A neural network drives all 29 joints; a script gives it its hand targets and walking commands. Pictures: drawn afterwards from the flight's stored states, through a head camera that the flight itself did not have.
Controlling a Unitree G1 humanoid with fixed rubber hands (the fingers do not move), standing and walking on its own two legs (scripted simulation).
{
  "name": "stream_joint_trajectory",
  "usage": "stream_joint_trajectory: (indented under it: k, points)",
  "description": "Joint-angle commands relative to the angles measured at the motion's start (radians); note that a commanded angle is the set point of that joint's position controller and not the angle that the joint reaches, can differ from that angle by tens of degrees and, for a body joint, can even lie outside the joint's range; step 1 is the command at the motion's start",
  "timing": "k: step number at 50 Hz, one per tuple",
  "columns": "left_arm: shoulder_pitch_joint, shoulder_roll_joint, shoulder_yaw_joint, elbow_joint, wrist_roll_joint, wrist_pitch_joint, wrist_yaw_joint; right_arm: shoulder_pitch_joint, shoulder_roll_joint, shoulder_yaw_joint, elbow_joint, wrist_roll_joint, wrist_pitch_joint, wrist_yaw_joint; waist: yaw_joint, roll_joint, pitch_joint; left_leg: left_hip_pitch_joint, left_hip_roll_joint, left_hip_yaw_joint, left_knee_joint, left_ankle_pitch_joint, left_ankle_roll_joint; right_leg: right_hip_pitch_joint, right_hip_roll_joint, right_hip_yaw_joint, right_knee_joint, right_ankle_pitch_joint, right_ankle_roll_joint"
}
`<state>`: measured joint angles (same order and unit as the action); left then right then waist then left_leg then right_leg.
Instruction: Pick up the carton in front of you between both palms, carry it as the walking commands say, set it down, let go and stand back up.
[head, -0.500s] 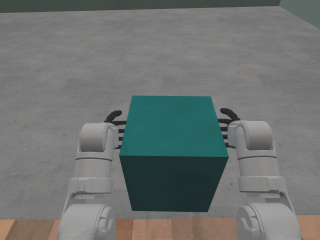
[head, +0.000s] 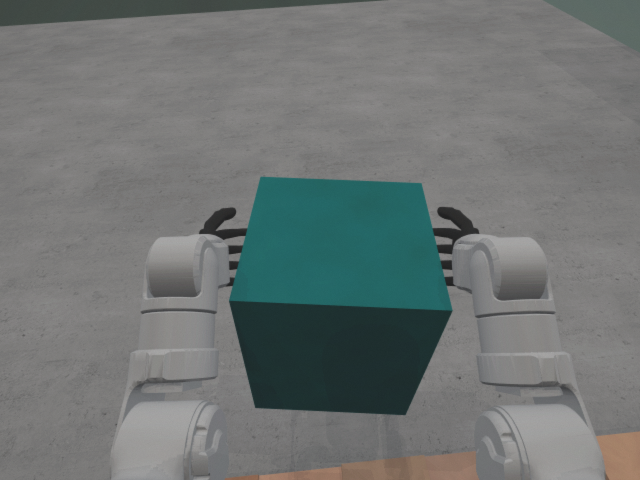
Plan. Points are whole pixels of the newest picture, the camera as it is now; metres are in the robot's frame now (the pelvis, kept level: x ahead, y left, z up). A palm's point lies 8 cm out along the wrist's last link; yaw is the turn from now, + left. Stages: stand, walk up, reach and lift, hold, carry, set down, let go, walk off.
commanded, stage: carry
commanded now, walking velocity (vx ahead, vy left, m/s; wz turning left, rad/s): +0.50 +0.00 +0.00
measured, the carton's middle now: (335, 299) +0.36 -0.01 +0.05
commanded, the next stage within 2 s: none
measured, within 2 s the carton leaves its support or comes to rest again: neither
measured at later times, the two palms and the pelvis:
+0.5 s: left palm (203, 128) +0.66 +0.19 +0.16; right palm (379, 107) +0.66 -0.11 +0.17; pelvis +0.28 +0.03 -0.02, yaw +0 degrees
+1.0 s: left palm (227, 108) +0.95 +0.20 +0.05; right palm (348, 100) +0.97 -0.09 +0.04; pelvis +0.62 +0.05 -0.06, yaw +2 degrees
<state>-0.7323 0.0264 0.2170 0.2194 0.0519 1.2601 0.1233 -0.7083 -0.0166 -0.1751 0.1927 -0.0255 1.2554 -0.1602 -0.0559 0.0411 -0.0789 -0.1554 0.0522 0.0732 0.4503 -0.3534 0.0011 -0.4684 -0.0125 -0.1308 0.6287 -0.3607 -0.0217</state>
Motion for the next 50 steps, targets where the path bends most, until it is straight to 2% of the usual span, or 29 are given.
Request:
stream_joint_trajectory:
  k: [1, 2, 3, 4, 5, 6, 8, 12, 16, 19, 21, 22, 23, 24, 25, 26, 28, 29, 31, 34, 38, 41, 44, 45, 46, 47, 48, 49, 50]
  points:
    - [-0.73, -1.082, -0.519, -0.156, -0.406, -0.031, -0.174, -0.854, 1.123, 0.558, -0.216, 0.489, -0.025, 0.248, 0.075, 0.018, -0.403, -0.118, 0.103, -0.014, 0.1, 0.242, 0.087, 0.527, 0.035, -0.052, -0.172, 0.127, -0.037]
    - [-0.711, -1.041, -0.509, -0.156, -0.386, -0.026, -0.168, -0.866, 1.11, 0.556, -0.225, 0.49, -0.007, 0.248, 0.115, -0.228, -0.509, -0.355, 0.012, 0.069, 0.402, 0.087, 0.014, 0.771, -0.231, 0.383, -0.237, -0.087, -0.144]
    - [-0.714, -1.007, -0.497, -0.153, -0.37, -0.023, -0.163, -0.896, 1.092, 0.538, -0.218, 0.486, 0.008, 0.251, 0.145, -0.402, -0.457, -0.598, -0.091, 0.01, 0.576, -0.226, 0.003, 0.837, -0.346, 0.689, -0.322, -0.016, -0.243]
    - [-0.745, -0.999, -0.507, -0.198, -0.375, -0.013, -0.163, -0.923, 1.096, 0.55, -0.21, 0.481, 0.013, 0.248, 0.138, -0.268, -0.425, -0.666, -0.049, -0.082, 0.734, -0.251, 0.028, 0.81, -0.371, 0.68, -0.287, 0.045, -0.267]
    - [-0.795, -1.012, -0.528, -0.245, -0.403, -0.001, -0.164, -0.911, 1.086, 0.532, -0.203, 0.477, 0.019, 0.246, 0.141, -0.144, -0.41, -0.705, -0.022, -0.105, 0.775, -0.217, 0.044, 0.784, -0.355, 0.613, -0.246, 0.142, -0.257]
    - [-0.851, -1.023, -0.549, -0.293, -0.43, 0.009, -0.166, -0.898, 1.076, 0.523, -0.205, 0.467, 0.028, 0.241, 0.135, -0.079, -0.402, -0.715, 0.003, -0.113, 0.751, -0.172, 0.052, 0.763, -0.327, 0.529, -0.229, 0.199, -0.224]
    - [-0.911, -1.031, -0.564, -0.336, -0.463, 0.029, -0.175, -0.868, 1.046, 0.491, -0.196, 0.429, 0.049, 0.223, 0.118, -0.114, -0.408, -0.662, 0.011, -0.093, 0.659, -0.074, 0.039, 0.712, -0.279, 0.398, -0.245, 0.26, -0.172]
    - [-0.92, -1.048, -0.556, -0.294, -0.491, 0.065, -0.211, -0.831, 1.001, 0.444, -0.146, 0.344, 0.076, 0.199, 0.126, -0.159, -0.364, -0.612, -0.016, -0.042, 0.423, 0.077, 0.014, 0.654, -0.229, 0.28, -0.29, 0.35, -0.172]
    - [-0.919, -1.091, -0.546, -0.186, -0.489, 0.069, -0.245, -0.817, 1.005, 0.42, -0.073, 0.293, 0.08, 0.204, 0.14, -0.175, -0.301, -0.45, -0.044, 0.023, 0.12, 0.307, 0.031, 0.585, -0.168, 0.151, -0.305, 0.447, -0.122]
    - [-0.952, -1.123, -0.546, -0.152, -0.49, 0.059, -0.252, -0.869, 1.018, 0.404, -0.069, 0.295, 0.077, 0.221, 0.092, -0.21, -0.313, -0.324, 0.008, 0.0, 0.098, 0.471, 0.079, 0.572, -0.193, 0.106, -0.194, 0.524, -0.093]
    - [-0.947, -1.136, -0.546, -0.136, -0.473, 0.051, -0.247, -0.882, 1.024, 0.394, -0.068, 0.315, 0.077, 0.238, 0.031, -0.181, -0.37, -0.151, 0.013, 0.009, 0.038, 0.477, 0.088, 0.539, -0.19, 0.072, -0.02, 0.622, -0.065]
    - [-0.937, -1.132, -0.544, -0.123, -0.467, 0.051, -0.243, -0.866, 1.025, 0.388, -0.044, 0.323, 0.075, 0.247, -0.006, -0.086, -0.388, 0.015, -0.042, 0.07, -0.046, 0.496, 0.063, 0.466, -0.13, -0.001, 0.155, 0.63, -0.037]
    - [-0.929, -1.112, -0.535, -0.107, -0.458, 0.051, -0.237, -0.855, 1.02, 0.372, -0.019, 0.324, 0.073, 0.259, -0.028, 0.041, -0.374, 0.178, -0.023, 0.046, -0.055, 0.454, 0.025, 0.288, -0.068, -0.012, 0.363, 0.415, -0.019]
    - [-0.891, -1.096, -0.52, -0.067, -0.438, 0.053, -0.228, -0.824, 1.015, 0.347, 0.03, 0.33, 0.077, 0.272, 0.006, 0.184, -0.352, 0.325, 0.101, -0.109, 0.126, 0.773, -0.003, 0.038, -0.007, 0.037, 0.534, -0.169, -0.02]
    - [-0.861, -1.112, -0.503, -0.05, -0.423, 0.061, -0.213, -0.804, 0.99, 0.344, 0.073, 0.32, 0.07, 0.278, 0.018, 0.371, -0.446, 0.441, 0.243, -0.513, -0.029, 0.467, 0.146, -0.183, 0.088, 0.096, 0.641, -0.174, -0.002]
    - [-0.914, -1.094, -0.494, -0.073, -0.404, 0.058, -0.2, -0.832, 1.048, 0.355, 0.057, 0.347, 0.064, 0.289, 0.008, 0.302, -0.425, 0.393, 0.262, -0.564, -0.053, 0.358, 0.17, -0.212, 0.042, 0.137, 0.69, -0.165, -0.02]
    - [-0.885, -1.131, -0.486, -0.084, -0.391, 0.046, -0.188, -0.873, 1.106, 0.378, -0.004, 0.384, 0.056, 0.305, 0.012, 0.086, -0.378, 0.292, 0.234, -0.479, -0.046, 0.456, 0.151, -0.222, 0.005, 0.144, 0.625, -0.099, -0.009]
    - [-0.854, -1.156, -0.487, -0.092, -0.385, 0.038, -0.184, -0.893, 1.138, 0.397, -0.042, 0.404, 0.05, 0.311, 0.016, 0.055, -0.389, 0.273, 0.234, -0.449, -0.051, 0.508, 0.14, -0.218, -0.009, 0.143, 0.588, -0.075, -0.007]
    - [-0.787, -1.206, -0.506, -0.12, -0.376, 0.023, -0.18, -0.874, 1.189, 0.437, -0.114, 0.413, 0.035, 0.311, 0.026, 0.081, -0.392, 0.275, 0.219, -0.369, -0.061, 0.673, 0.119, -0.212, -0.015, 0.121, 0.487, -0.037, 0.005]
    - [-0.634, -1.255, -0.549, -0.151, -0.353, -0.006, -0.179, -0.74, 1.228, 0.468, -0.177, 0.397, 0.011, 0.313, 0.003, 0.1, -0.417, 0.429, 0.168, -0.244, -0.003, 0.962, 0.087, -0.353, -0.021, 0.094, 0.437, 0.127, 0.001]
    - [-0.479, -1.265, -0.632, -0.25, -0.316, -0.052, -0.188, -0.598, 1.239, 0.598, -0.312, 0.381, -0.038, 0.314, -0.03, 0.039, -0.381, 0.46, 0.087, -0.155, -0.009, 0.996, 0.088, -0.365, 0.029, 0.002, 0.16, 0.349, -0.001]
    - [-0.381, -1.218, -0.708, -0.326, -0.3, -0.079, -0.199, -0.515, 1.211, 0.703, -0.394, 0.397, -0.074, 0.317, -0.04, 0.036, -0.334, 0.367, 0.036, -0.081, 0.004, 0.994, 0.064, -0.171, 0.086, -0.073, -0.135, 0.538, -0.02]
    - [-0.344, -1.128, -0.75, -0.385, -0.305, -0.101, -0.213, -0.437, 1.146, 0.767, -0.42, 0.413, -0.096, 0.32, 0.012, 0.061, -0.386, 0.19, 0.038, -0.026, 0.186, 1.058, 0.048, 0.241, 0.122, -0.075, -0.203, 0.672, -0.069]
    - [-0.336, -1.095, -0.749, -0.388, -0.3, -0.104, -0.217, -0.448, 1.113, 0.779, -0.417, 0.424, -0.099, 0.321, 0.07, 0.04, -0.416, 0.113, 0.027, 0.024, 0.346, 0.998, 0.023, 0.398, 0.09, -0.046, -0.25, 0.692, -0.083]
    - [-0.312, -1.046, -0.732, -0.38, -0.289, -0.105, -0.221, -0.472, 1.075, 0.785, -0.405, 0.433, -0.1, 0.322, 0.14, -0.021, -0.44, -0.051, -0.011, 0.049, 0.559, 0.727, 0.007, 0.583, -0.016, 0.05, -0.236, 0.76, -0.099]
    - [-0.32, -0.986, -0.712, -0.356, -0.278, -0.102, -0.222, -0.479, 1.073, 0.785, -0.374, 0.43, -0.093, 0.322, 0.116, -0.23, -0.478, -0.355, -0.125, 0.004, 0.79, -0.138, -0.005, 0.825, -0.281, 0.361, -0.042, 1.189, -0.208]
    - [-0.275, -0.94, -0.695, -0.297, -0.279, -0.094, -0.221, -0.436, 1.048, 0.763, -0.305, 0.423, -0.081, 0.313, 0.139, -0.243, -0.602, -0.551, -0.14, -0.119, 1.072, -0.264, -0.009, 0.992, -0.408, 0.611, -0.056, 0.873, -0.37]
    - [-0.252, -0.974, -0.707, -0.277, -0.31, -0.095, -0.224, -0.425, 1.02, 0.736, -0.302, 0.416, -0.08, 0.305, 0.16, -0.182, -0.601, -0.628, -0.085, -0.167, 1.108, -0.191, 0.031, 0.913, -0.379, 0.681, -0.145, 0.461, -0.39]
    - [-0.337, -0.999, -0.723, -0.31, -0.35, -0.103, -0.232, -0.481, 1.024, 0.72, -0.313, 0.409, -0.086, 0.298, 0.142, -0.13, -0.536, -0.664, -0.057, -0.158, 1.075, -0.14, 0.055, 0.795, -0.329, 0.646, -0.204, 0.265, -0.346]
